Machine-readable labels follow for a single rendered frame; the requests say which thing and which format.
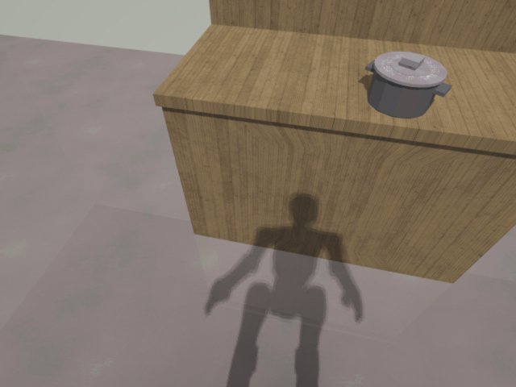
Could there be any lid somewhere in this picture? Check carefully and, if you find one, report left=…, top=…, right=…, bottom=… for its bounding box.
left=373, top=52, right=447, bottom=88

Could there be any table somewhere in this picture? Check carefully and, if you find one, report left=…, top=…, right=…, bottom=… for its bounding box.
left=153, top=0, right=516, bottom=284

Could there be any pot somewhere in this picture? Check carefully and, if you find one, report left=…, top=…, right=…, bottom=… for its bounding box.
left=365, top=60, right=452, bottom=119

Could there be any knob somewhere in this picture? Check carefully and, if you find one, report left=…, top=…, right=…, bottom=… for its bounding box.
left=400, top=52, right=425, bottom=68

